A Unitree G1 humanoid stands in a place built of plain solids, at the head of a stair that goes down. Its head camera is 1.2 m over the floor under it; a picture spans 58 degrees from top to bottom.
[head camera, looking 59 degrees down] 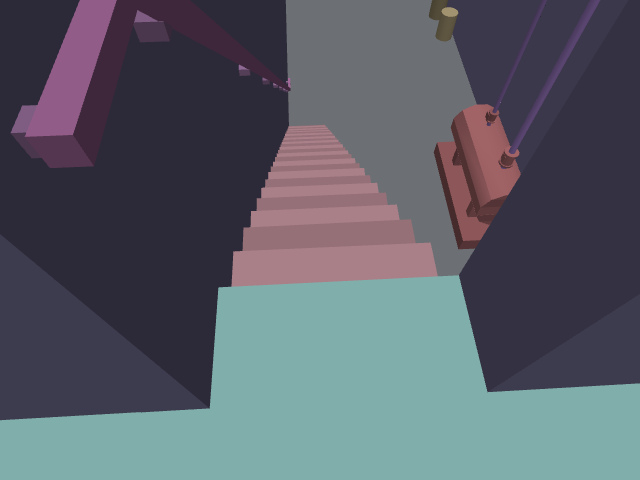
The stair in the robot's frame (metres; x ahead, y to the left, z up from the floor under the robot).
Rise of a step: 0.20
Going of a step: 0.23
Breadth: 0.74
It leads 3 degrees to the left of straight ahead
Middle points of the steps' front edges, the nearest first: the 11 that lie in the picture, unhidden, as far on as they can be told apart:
0.58 -0.06 0.00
0.81 -0.05 -0.20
1.04 -0.03 -0.39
1.26 -0.02 -0.59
1.49 -0.01 -0.78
1.71 0.00 -0.98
1.94 0.02 -1.18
2.17 0.03 -1.37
2.39 0.04 -1.57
2.62 0.05 -1.76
2.85 0.07 -1.96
